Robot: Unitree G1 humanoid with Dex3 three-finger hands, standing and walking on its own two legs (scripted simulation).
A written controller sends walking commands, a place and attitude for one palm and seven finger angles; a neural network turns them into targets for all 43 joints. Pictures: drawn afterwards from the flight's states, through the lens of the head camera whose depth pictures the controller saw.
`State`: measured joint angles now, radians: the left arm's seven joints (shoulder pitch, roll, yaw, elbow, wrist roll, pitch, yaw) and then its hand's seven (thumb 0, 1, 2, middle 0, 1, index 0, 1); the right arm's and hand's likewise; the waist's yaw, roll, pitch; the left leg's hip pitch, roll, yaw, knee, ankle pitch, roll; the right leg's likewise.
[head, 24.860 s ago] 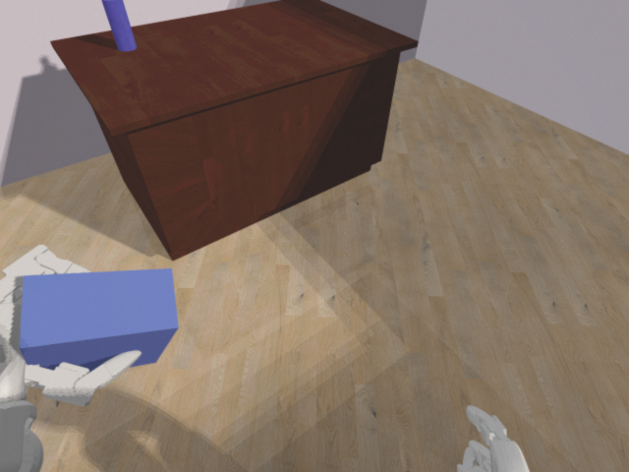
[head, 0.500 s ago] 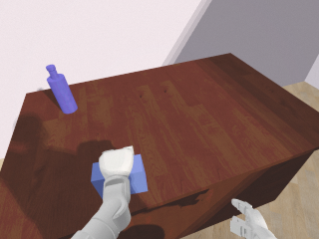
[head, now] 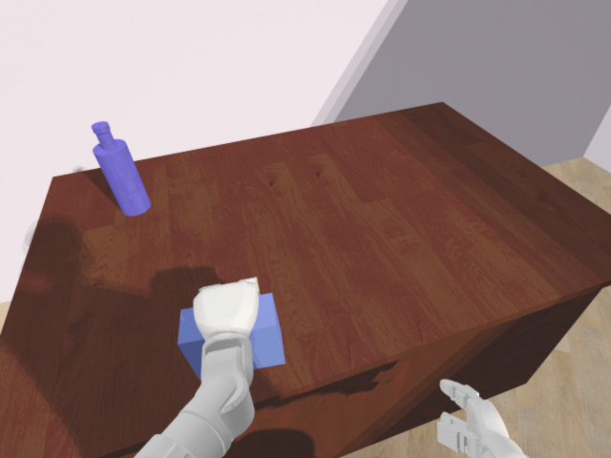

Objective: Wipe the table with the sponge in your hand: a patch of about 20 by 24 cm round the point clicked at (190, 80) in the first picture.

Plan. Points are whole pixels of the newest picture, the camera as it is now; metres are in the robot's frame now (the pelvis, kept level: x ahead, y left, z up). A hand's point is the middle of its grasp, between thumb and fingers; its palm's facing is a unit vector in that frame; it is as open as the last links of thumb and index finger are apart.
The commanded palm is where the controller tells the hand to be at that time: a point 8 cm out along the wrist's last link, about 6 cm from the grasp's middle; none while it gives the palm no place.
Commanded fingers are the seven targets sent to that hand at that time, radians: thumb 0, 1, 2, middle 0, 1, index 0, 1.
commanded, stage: slide back across to the middle lane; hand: left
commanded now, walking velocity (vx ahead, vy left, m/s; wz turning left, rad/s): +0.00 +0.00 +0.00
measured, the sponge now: (237, 343) +0.30 +0.16 -0.03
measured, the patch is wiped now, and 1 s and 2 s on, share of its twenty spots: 1.00 1.00 1.00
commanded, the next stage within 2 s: wipe forward along the middle lane in 0.78 s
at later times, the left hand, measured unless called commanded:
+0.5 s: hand (211, 339) +0.27 +0.18 +0.01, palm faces -0.02 -0.13 -0.99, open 9.6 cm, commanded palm +0.22 +0.18 +0.06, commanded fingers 0.00 0.10 1.30 -1.20 -1.60 -1.20 -1.60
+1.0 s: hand (182, 351) +0.25 +0.22 +0.01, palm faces -0.04 -0.11 -0.99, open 9.6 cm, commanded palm +0.22 +0.22 +0.05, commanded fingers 0.00 0.10 1.30 -1.20 -1.60 -1.20 -1.60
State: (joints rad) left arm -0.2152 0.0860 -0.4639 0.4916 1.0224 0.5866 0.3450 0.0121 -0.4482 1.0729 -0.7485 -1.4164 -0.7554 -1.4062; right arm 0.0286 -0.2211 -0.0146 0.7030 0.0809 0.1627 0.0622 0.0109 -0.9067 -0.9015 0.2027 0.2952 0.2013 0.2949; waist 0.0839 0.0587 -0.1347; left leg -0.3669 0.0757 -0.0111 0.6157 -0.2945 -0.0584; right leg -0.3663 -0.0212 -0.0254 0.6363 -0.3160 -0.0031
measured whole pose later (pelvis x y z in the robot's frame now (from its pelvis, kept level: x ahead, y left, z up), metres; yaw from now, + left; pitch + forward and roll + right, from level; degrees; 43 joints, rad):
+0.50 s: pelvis +0.01 +0.00 +0.00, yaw -1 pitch +0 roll +0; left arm -0.04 0.17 -0.37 0.28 1.02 0.52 0.27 0.00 -0.45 1.07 -0.75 -1.41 -0.76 -1.40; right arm 0.02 -0.23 -0.01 0.69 0.07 0.12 0.04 0.01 -0.91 -0.90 0.20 0.30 0.20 0.29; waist 0.09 0.07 -0.10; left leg -0.28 0.08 0.00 0.56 -0.29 -0.06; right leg -0.28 -0.02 -0.02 0.59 -0.30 0.00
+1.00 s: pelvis +0.00 +0.00 +0.00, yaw +0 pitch +0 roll +0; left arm 0.03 0.23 -0.29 0.23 1.03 0.45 0.24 -0.01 -0.46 1.07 -0.76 -1.41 -0.77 -1.40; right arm 0.04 -0.24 -0.01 0.69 0.06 0.07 0.01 0.01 -0.91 -0.90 0.20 0.30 0.20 0.30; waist 0.10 0.07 -0.09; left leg -0.29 0.07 -0.01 0.57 -0.28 -0.05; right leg -0.29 -0.02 -0.02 0.59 -0.30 0.00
